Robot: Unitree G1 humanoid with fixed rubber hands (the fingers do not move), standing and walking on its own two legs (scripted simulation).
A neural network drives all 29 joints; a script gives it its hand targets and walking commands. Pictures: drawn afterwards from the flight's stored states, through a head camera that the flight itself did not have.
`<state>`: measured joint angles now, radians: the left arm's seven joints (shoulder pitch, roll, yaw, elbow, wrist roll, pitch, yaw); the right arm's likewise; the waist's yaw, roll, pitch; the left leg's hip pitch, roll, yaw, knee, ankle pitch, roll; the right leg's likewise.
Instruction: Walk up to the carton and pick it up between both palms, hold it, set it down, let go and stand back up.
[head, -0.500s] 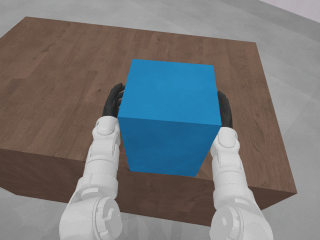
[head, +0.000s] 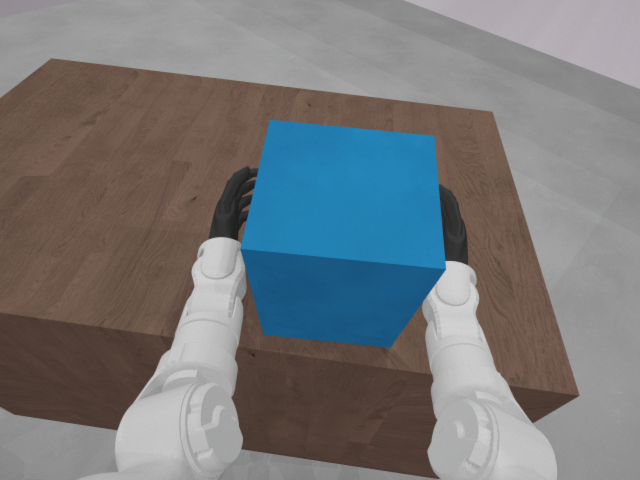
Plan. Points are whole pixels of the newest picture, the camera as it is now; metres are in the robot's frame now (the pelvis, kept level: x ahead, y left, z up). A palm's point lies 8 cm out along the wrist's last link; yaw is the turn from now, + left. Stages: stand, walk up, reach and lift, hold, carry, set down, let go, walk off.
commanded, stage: reach and lift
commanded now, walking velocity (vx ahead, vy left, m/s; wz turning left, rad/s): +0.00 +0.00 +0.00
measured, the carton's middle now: (337, 248) +0.41 -0.04 +0.07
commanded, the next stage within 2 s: none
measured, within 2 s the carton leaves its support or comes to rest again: neither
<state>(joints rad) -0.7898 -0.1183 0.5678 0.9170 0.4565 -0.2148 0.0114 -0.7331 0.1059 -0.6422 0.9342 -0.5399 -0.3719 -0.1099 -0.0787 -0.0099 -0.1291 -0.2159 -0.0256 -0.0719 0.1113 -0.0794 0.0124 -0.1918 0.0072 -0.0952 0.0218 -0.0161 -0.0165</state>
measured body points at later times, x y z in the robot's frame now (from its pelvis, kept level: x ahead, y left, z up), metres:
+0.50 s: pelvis -0.02 -0.01 +0.00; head -0.02 +0.01 +0.45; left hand +0.40 +0.11 +0.12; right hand +0.38 -0.18 +0.12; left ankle -0.03 +0.11 -0.75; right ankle -0.02 -0.10 -0.75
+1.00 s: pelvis -0.03 -0.01 +0.00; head -0.04 +0.03 +0.45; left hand +0.38 +0.12 +0.15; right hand +0.36 -0.16 +0.14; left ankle -0.03 +0.11 -0.75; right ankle -0.02 -0.10 -0.75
